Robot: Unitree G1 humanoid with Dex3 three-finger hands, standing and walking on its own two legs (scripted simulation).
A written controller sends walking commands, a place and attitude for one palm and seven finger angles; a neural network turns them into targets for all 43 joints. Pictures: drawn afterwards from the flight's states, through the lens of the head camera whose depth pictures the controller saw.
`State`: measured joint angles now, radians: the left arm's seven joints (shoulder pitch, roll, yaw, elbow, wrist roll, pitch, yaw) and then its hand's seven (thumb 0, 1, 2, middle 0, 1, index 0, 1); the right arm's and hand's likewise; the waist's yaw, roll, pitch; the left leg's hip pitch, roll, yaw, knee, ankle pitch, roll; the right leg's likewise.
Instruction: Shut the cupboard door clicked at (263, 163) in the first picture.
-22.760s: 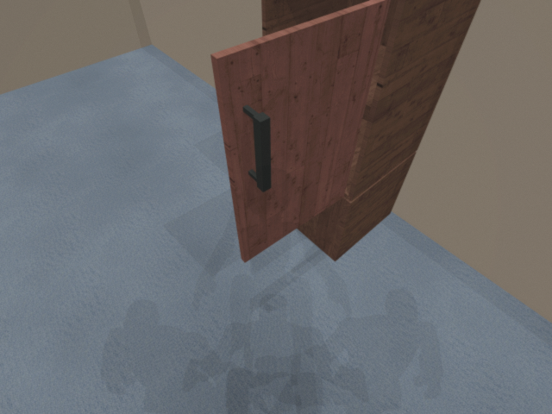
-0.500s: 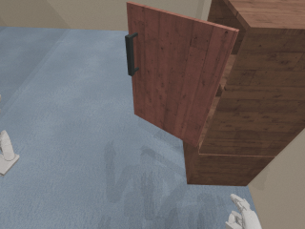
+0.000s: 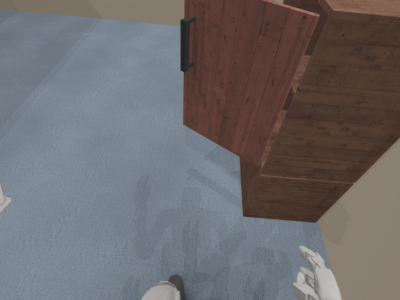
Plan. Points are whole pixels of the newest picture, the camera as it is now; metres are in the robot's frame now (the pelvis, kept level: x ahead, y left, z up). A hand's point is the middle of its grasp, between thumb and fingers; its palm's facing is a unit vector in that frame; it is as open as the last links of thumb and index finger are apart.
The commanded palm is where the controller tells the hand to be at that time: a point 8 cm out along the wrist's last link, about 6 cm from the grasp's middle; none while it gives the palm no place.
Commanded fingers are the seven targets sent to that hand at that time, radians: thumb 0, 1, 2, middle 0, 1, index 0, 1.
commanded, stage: stop stepping back and stand still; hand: left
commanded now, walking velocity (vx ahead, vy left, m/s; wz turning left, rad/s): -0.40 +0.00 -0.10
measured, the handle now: (188, 45) +0.86 +0.11 +0.09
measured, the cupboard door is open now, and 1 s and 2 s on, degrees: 57 57 57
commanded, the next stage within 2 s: let the arm hang, fingers relaxed in 1.00 s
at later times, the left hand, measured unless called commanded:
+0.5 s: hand out of the picture +0.09 +0.31 +0.19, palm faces +0.42 -0.83 -0.36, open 7.4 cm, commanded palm +0.05 +0.34 +0.20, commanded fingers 0.00 0.90 0.90 -0.20 -0.30 -0.20 -0.30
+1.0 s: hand out of the picture +0.09 +0.33 +0.18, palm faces +0.34 -0.82 -0.47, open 7.4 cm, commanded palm +0.03 +0.36 +0.20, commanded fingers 0.00 0.90 0.90 -0.20 -0.30 -0.20 -0.30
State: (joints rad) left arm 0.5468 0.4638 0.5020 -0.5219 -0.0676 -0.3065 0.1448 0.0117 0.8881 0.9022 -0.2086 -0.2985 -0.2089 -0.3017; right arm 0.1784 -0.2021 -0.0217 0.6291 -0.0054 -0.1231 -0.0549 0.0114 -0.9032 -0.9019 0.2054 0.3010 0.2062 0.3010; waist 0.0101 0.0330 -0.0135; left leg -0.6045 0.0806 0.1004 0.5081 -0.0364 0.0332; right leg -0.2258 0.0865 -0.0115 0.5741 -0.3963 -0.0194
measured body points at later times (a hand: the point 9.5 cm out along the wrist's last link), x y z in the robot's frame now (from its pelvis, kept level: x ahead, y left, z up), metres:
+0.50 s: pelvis -0.12 +0.06 +0.02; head -0.15 +0.09 +0.47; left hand +0.06 +0.36 +0.21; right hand +0.00 -0.21 -0.06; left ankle -0.06 +0.14 -0.68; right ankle -0.11 -0.07 -0.71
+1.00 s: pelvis -0.15 +0.08 +0.01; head -0.15 +0.09 +0.46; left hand +0.06 +0.37 +0.20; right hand -0.04 -0.16 -0.08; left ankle -0.08 +0.17 -0.71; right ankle -0.23 +0.00 -0.72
